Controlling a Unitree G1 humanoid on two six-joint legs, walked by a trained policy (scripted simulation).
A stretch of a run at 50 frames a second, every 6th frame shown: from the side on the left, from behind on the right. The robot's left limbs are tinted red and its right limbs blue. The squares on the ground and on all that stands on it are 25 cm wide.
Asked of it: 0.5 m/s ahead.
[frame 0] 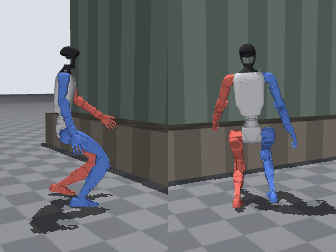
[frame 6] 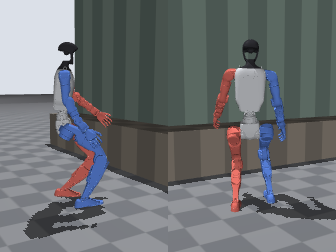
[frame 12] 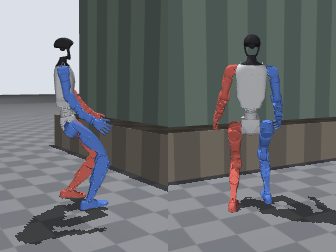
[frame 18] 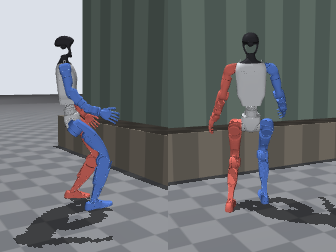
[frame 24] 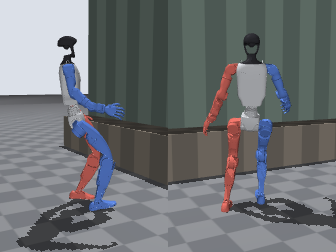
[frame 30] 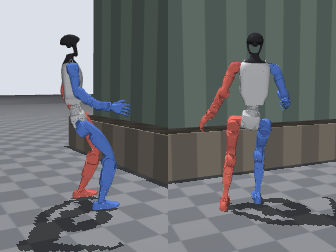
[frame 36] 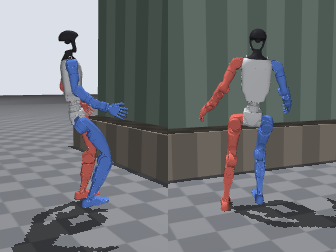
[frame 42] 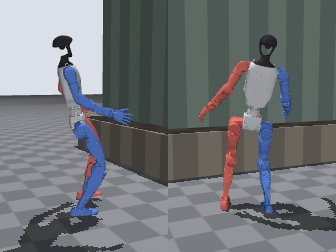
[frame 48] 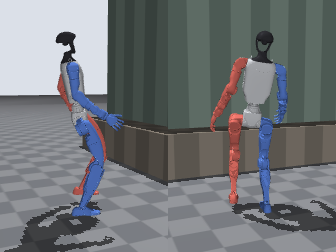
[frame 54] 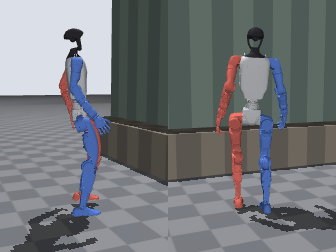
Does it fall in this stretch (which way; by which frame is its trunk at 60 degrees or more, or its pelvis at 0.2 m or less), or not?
no
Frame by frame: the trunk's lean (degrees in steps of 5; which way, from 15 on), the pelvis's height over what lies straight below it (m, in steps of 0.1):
0: 10, 0.6
6: 5, 0.6
12: 0, 0.7
18: 5, 0.7
24: 5, 0.7
30: 5, 0.7
36: 5, 0.8
42: 15 backward and to its right, 0.7
48: 15 backward and to its right, 0.8
54: 5, 0.8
